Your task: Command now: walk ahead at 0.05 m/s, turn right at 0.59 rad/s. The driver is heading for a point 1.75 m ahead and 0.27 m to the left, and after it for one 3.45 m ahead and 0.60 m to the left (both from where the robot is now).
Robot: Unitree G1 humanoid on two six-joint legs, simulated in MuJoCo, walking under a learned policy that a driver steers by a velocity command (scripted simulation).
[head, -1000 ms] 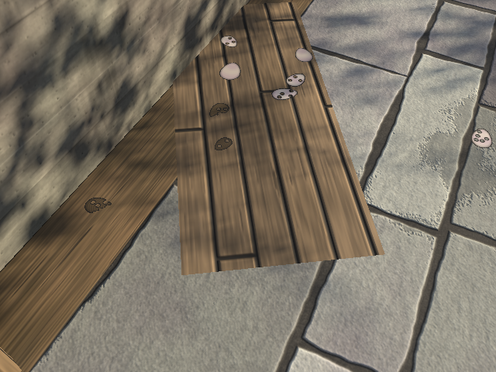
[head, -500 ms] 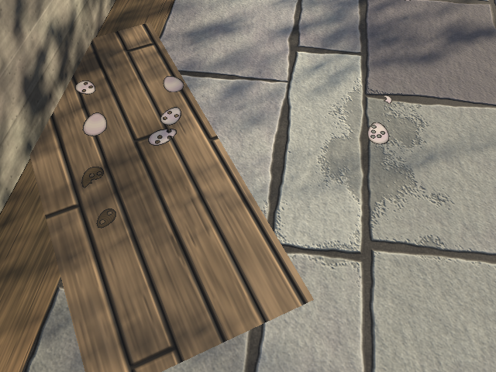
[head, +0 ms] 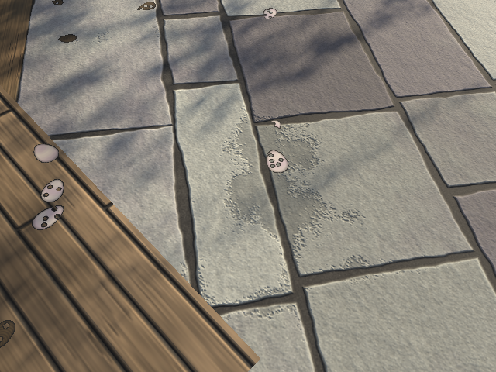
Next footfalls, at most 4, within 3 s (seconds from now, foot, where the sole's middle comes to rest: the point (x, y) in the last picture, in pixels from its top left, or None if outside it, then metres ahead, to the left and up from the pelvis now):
0.24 right None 0.05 -0.15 -0.77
0.62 left None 0.04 0.09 -0.77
1.16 right None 0.17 -0.10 -0.77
1.54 left None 0.20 0.16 -0.77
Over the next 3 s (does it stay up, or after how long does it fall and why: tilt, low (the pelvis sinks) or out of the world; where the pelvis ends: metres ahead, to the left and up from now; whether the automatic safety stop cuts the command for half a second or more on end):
stays up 0.43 0.11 0.00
